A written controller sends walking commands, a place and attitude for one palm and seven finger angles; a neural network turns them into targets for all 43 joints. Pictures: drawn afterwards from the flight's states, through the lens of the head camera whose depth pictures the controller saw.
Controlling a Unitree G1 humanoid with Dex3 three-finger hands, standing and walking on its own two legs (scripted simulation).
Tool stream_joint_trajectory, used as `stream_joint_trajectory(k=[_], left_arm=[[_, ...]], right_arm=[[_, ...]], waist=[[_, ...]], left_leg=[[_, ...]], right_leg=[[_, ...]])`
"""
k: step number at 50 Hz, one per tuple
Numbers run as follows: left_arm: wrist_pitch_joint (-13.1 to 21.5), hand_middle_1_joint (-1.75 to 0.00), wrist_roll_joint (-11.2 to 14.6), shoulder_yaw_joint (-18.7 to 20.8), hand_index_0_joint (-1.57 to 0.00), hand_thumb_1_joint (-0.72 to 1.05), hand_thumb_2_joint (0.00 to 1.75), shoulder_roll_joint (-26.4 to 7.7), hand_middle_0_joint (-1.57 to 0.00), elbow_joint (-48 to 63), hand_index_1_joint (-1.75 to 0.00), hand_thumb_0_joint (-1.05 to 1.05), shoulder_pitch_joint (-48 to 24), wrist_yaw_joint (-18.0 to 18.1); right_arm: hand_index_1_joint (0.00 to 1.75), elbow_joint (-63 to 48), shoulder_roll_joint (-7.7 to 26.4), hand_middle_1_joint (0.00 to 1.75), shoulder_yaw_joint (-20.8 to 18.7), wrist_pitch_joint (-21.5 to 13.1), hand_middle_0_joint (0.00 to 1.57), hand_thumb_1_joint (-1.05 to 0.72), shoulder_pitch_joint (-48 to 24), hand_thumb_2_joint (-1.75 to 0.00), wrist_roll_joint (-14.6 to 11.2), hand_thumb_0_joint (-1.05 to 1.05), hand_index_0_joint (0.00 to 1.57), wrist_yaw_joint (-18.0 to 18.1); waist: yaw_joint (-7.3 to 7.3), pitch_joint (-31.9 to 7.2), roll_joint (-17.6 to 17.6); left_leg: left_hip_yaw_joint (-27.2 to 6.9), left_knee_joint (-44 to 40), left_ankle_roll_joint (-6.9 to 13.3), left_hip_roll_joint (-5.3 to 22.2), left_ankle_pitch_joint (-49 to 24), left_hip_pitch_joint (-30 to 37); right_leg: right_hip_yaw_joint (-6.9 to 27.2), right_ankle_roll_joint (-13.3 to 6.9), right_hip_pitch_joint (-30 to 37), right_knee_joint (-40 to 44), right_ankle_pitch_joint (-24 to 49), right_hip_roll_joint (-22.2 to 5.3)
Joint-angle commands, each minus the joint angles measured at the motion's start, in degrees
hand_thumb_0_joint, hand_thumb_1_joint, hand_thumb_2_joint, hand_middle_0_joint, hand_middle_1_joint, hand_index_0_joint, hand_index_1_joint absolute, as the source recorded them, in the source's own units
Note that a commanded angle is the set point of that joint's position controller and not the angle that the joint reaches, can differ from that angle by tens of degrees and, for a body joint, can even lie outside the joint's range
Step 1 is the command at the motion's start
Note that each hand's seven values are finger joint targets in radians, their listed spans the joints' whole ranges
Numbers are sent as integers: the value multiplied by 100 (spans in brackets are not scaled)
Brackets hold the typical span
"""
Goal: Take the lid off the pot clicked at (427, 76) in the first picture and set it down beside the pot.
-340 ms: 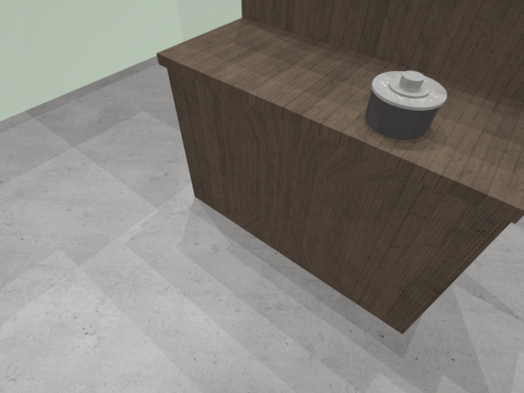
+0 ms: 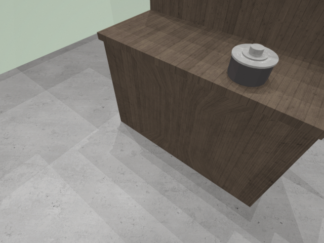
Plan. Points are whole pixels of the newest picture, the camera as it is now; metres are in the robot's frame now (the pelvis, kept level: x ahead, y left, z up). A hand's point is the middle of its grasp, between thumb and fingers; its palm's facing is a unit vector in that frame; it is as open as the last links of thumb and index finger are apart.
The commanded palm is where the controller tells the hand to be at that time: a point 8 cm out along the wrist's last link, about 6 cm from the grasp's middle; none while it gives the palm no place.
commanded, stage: look at it before walking up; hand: left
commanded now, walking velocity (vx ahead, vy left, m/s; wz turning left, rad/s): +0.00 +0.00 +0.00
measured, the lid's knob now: (256, 49) +0.77 -0.32 +0.11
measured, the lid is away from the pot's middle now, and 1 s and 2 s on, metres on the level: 0.00 0.00 0.00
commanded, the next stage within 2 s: turn to face it in 0.30 s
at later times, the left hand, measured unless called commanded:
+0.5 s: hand out of the picture +0.08 +0.24 -0.16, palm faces -0.02 -0.94 -0.33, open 7.4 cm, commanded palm none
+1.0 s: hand out of the picture +0.06 +0.15 -0.16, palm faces -0.19 -0.94 -0.27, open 7.4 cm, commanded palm none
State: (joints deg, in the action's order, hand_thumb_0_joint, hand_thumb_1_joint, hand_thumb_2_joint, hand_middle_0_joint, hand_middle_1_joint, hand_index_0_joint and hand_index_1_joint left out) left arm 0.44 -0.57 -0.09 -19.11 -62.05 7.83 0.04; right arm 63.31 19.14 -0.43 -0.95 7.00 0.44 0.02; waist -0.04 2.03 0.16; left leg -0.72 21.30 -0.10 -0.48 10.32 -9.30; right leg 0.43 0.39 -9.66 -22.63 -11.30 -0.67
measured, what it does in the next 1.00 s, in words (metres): lifts its left foot, turning right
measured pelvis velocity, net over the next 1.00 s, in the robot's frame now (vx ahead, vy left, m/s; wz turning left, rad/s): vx -0.01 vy -0.03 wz -0.28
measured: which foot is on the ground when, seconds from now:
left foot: down 0.00-0.80, up 0.82-1.00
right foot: down 0.00-1.00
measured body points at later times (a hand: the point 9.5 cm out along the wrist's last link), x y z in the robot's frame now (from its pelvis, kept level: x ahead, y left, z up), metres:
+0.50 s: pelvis +0.01 +0.00 +0.00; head +0.02 +0.00 +0.45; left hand +0.08 +0.29 -0.13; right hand +0.09 -0.30 -0.13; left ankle +0.01 +0.12 -0.75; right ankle +0.01 -0.12 -0.75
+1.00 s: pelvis -0.01 -0.03 -0.01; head +0.03 -0.07 +0.44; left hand +0.07 +0.20 -0.14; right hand +0.01 -0.30 -0.16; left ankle +0.01 +0.13 -0.66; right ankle +0.00 -0.11 -0.75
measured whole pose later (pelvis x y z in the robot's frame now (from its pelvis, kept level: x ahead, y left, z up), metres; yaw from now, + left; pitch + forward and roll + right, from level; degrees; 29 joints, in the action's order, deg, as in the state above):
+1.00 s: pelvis -0.01 -0.03 -0.01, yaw -16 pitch +1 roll +3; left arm -1.5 -0.6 2.5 -10.4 -54.1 16.5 0.2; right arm 55.6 13.7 -3.8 3.1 7.3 0.8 1.0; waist 2.1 5.5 0.8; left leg 0.2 63.0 -3.5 2.5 20.9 -28.0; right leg 4.0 -4.4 -16.8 -28.8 -12.3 3.6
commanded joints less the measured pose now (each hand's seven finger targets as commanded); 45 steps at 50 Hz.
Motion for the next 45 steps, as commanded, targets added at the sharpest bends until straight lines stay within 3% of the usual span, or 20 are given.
stream_joint_trajectory(k=[1,16,23,26,31,33,35,36,37,38,39,40,41,42,43,44,45], left_arm=[[112,-30,-12,241,-20,90,90,-1199,-20,378,-30,0,-218,65],[114,-30,-11,236,-20,90,90,-1194,-20,329,-30,0,-198,58],[94,-30,-10,261,-20,90,90,-1213,-20,353,-30,0,-184,47],[-92,-30,-2,183,-20,90,90,-606,-20,379,-30,0,86,74],[-233,-30,-37,288,-20,90,90,-565,-20,709,-30,0,249,21],[-262,-30,-41,321,-20,90,90,-486,-20,819,-30,0,397,-12],[-307,-30,-42,361,-20,90,90,-326,-20,917,-30,0,519,-41],[-316,-30,-42,386,-20,90,90,-257,-20,963,-30,0,569,-52],[-317,-30,-39,418,-20,90,90,-238,-20,996,-30,0,677,-64],[-292,-30,-43,443,-20,90,90,-238,-20,968,-30,0,993,-82],[-249,-30,-73,487,-20,90,90,-274,-20,884,-30,0,1331,-83],[-146,-30,-146,597,-20,90,90,-787,-20,892,-30,0,1477,-16],[-125,-30,-97,637,-20,90,90,-1146,-20,962,-30,0,1468,62],[-155,-30,-52,642,-20,90,90,-961,-20,1009,-30,0,1373,117],[-149,-30,-50,654,-20,90,90,-770,-20,1102,-30,0,1103,142],[-144,-30,-34,615,-20,90,90,-635,-20,1169,-30,0,851,118],[-114,-30,-14,583,-20,90,90,-519,-20,1231,-30,0,756,97]], right_arm=[[30,-324,1163,30,-216,-142,20,-90,-201,-90,-2,0,20,74],[30,-292,1147,30,-193,-130,20,-90,-247,-90,-3,0,20,77],[30,-311,1162,30,-211,-138,20,-90,-220,-90,-2,0,20,104],[30,-312,501,30,-128,-24,20,-90,177,-90,12,0,20,141],[30,-671,671,30,-310,94,20,-90,263,-90,23,0,20,201],[30,-835,746,30,-392,108,20,-90,196,-90,24,0,20,198],[30,-965,766,30,-446,93,20,-90,123,-90,34,0,20,186],[30,-1032,736,30,-464,91,20,-90,28,-90,45,0,20,180],[30,-1120,702,30,-485,93,20,-90,-61,-90,48,0,20,177],[30,-1192,690,30,-494,102,20,-90,-233,-90,49,0,20,176],[30,-1234,605,30,-503,135,20,-90,-347,-90,45,0,20,168],[30,-1331,193,30,-454,194,20,-90,-169,-90,6,0,20,145],[30,-1483,-39,30,-390,217,20,-90,-182,-90,14,0,20,141],[30,-1404,137,30,-436,266,20,-90,-118,-90,7,0,20,166],[30,-1356,122,30,-454,262,20,-90,-182,-90,11,0,20,152],[30,-1281,122,30,-460,240,20,-90,-178,-90,15,0,20,139],[30,-1239,80,30,-460,228,20,-90,-85,-90,33,0,20,125]], waist=[[-8,-434,-67],[0,-388,-55],[4,-400,-10],[-47,-399,-7],[-40,-214,217],[17,-197,561],[67,-215,1006],[97,-192,1092],[163,-178,1088],[355,-316,854],[532,-289,391],[524,-288,-1431],[459,-185,-2152],[382,-258,-1465],[308,-108,-1367],[182,-45,-858],[118,-108,-665]], left_leg=[[-602,-373,153,683,-582,139],[-594,-414,142,676,-580,196],[-472,-306,127,722,-763,356],[-201,-31,24,788,-851,363],[-234,64,211,1160,-536,299],[-341,-10,399,1466,-502,190],[-465,-183,759,1928,-841,31],[-416,-151,869,2031,-1059,-28],[-254,9,864,2104,-1115,-295],[-17,484,702,1987,-1101,-427],[400,1354,372,1597,-656,-770],[910,2927,-161,678,1104,-1660],[428,3982,-317,140,2468,-2380],[-165,4341,-237,302,2162,-2227],[-181,4437,-222,410,1826,-2337],[-221,4557,-261,466,1442,-2373],[-191,4543,-309,492,1160,-2344]], right_leg=[[571,-196,117,412,470,-619],[583,-192,139,509,466,-631],[671,-226,64,419,826,-586],[735,-146,-173,35,1227,-529],[660,-86,-872,-743,940,-189],[471,-39,-1054,-1321,417,-12],[116,59,-1148,-2270,-1098,93],[53,78,-1163,-2484,-1480,16],[97,56,-917,-2428,-1491,-136],[121,13,-535,-1943,-1173,-191],[144,-22,-95,-1036,-260,-179],[1907,-316,205,263,839,-1141],[3428,-820,37,720,1994,-2049],[3075,-992,-50,796,1180,-1907],[2963,-939,-228,827,816,-1649],[2720,-953,-194,647,766,-1407],[2422,-941,-142,554,931,-1248]])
